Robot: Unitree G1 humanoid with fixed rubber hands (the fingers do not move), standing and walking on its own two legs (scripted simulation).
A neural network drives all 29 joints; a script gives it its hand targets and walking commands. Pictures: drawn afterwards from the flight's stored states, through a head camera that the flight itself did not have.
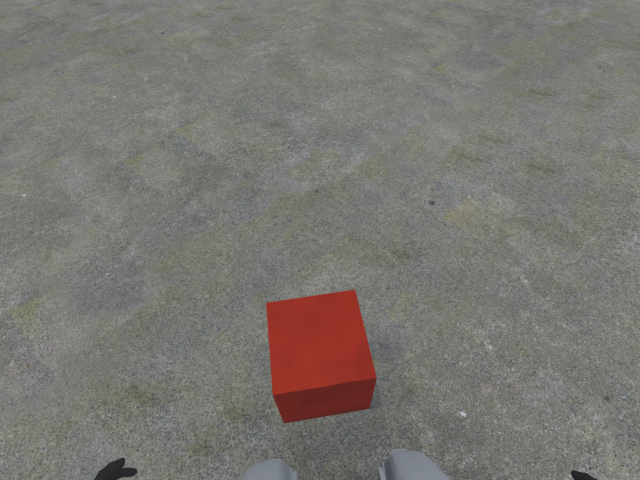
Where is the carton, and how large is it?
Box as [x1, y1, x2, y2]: [266, 290, 376, 422]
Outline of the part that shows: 354,290 266,303 272,391 274,399 284,422 369,408 376,377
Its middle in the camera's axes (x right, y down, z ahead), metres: -0.01 +0.34 +1.10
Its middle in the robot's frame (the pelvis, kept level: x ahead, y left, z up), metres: +0.51 +0.04 -0.60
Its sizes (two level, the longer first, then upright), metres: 0.252 0.252 0.255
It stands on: the floor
